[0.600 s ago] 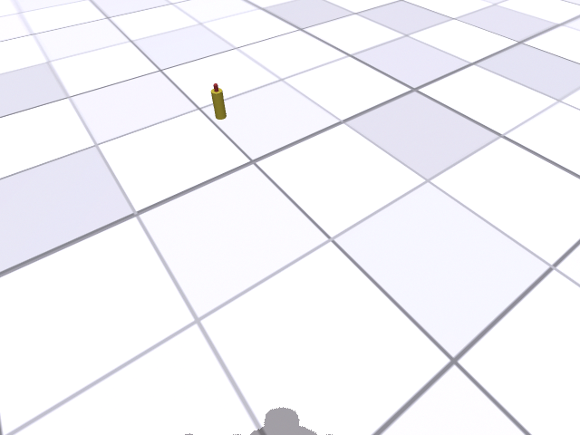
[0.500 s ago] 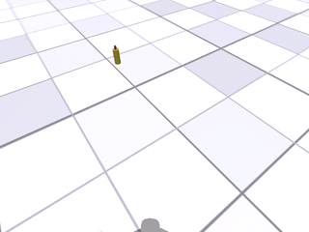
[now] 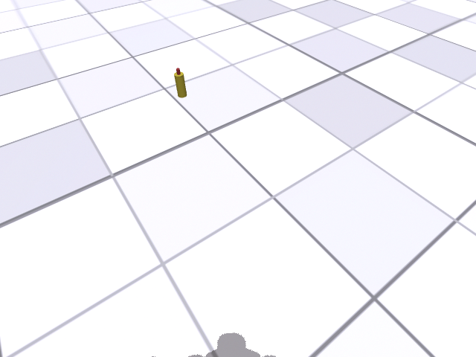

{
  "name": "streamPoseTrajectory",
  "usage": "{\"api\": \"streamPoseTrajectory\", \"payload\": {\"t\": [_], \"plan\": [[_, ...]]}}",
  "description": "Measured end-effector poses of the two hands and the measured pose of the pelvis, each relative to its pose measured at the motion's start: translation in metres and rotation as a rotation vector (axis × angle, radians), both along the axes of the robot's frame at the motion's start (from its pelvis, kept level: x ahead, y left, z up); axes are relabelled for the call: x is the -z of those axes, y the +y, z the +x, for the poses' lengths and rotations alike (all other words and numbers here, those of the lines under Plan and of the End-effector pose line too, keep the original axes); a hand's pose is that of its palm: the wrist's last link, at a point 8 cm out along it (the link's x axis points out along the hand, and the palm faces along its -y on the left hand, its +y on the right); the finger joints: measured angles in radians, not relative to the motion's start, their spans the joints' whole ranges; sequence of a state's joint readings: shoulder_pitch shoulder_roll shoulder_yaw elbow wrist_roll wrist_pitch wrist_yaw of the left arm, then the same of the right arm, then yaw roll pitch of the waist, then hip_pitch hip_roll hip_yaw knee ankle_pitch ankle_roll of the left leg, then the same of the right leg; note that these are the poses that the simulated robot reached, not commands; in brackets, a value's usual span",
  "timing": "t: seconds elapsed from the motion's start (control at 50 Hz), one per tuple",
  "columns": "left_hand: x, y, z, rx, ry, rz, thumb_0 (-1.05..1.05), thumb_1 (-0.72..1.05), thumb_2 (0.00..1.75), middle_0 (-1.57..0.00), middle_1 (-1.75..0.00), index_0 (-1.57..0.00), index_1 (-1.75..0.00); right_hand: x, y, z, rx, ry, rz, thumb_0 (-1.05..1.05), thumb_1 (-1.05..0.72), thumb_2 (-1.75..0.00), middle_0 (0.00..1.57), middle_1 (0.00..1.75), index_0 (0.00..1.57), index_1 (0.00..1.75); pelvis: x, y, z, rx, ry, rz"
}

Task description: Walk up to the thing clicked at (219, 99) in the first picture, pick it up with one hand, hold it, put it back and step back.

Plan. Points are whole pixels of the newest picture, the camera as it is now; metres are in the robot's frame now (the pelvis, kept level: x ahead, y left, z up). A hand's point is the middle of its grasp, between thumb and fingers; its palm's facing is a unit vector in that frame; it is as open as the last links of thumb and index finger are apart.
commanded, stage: stand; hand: left
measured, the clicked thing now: (180, 82) +2.02 +0.47 -0.67
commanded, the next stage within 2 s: walk up in 0.52 s
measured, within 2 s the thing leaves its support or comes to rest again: neither
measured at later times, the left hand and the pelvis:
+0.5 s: hand out of the picture +0.08 +0.25 -0.16, palm faces -0.03 -0.94 -0.34, open 7.4 cm; pelvis +0.00 +0.00 +0.00, yaw +0 degrees
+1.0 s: hand (47, 347) +0.18 +0.39 -0.17, palm faces +0.03 -0.93 -0.37, open 7.4 cm; pelvis +0.14 +0.09 -0.02, yaw +5 degrees
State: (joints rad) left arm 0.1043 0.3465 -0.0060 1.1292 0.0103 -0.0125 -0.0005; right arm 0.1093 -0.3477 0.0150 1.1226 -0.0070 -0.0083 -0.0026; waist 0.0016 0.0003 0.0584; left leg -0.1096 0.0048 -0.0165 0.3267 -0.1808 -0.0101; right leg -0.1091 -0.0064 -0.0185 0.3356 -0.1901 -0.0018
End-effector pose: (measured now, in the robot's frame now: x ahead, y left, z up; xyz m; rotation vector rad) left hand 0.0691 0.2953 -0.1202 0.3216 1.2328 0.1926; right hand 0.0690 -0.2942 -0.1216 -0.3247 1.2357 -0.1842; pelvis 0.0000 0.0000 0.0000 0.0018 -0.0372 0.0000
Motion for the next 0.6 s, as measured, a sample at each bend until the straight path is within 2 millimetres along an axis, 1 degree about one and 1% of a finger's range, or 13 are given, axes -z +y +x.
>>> {"api": "streamPoseTrajectory", "payload": {"t": [0.28, 0.52, 0.56, 0.6], "plan": [[-0.0013, 0.0002, 0.0033, 0.001, -0.009, 0.002, 0.01, 0.91, 0.90, -0.21, -0.30, -0.21, -0.30, -0.0009, 0.0002, 0.0060, -0.007, -0.011, 0.001, 0.01, -0.91, -0.90, 0.20, 0.30, 0.21, 0.30, -0.0002, -0.0002, 0.0023, 0.000, 0.000, -0.001], [-0.0003, 0.0002, 0.0020, 0.000, -0.004, 0.001, 0.01, 0.91, 0.90, -0.21, -0.30, -0.21, -0.30, -0.0017, -0.0013, 0.0041, -0.003, -0.001, -0.002, 0.01, -0.91, -0.90, 0.20, 0.30, 0.21, 0.30, -0.0005, -0.0005, 0.0033, -0.003, 0.002, -0.002], [-0.0014, 0.0024, 0.0026, -0.003, -0.022, -0.014, 0.01, 0.90, 0.90, -0.21, -0.30, -0.21, -0.30, -0.0027, -0.0030, 0.0046, -0.001, -0.012, 0.012, 0.01, -0.91, -0.90, 0.20, 0.30, 0.21, 0.30, 0.0003, -0.0005, 0.0052, -0.009, 0.008, -0.003], [-0.0032, 0.0088, 0.0027, -0.009, -0.056, -0.016, 0.01, 0.90, 0.90, -0.21, -0.30, -0.21, -0.30, -0.0031, -0.0076, 0.0080, -0.015, -0.016, 0.013, 0.01, -0.91, -0.90, 0.20, 0.30, 0.21, 0.30, 0.0031, 0.0006, 0.0096, -0.024, 0.020, -0.012]]}}
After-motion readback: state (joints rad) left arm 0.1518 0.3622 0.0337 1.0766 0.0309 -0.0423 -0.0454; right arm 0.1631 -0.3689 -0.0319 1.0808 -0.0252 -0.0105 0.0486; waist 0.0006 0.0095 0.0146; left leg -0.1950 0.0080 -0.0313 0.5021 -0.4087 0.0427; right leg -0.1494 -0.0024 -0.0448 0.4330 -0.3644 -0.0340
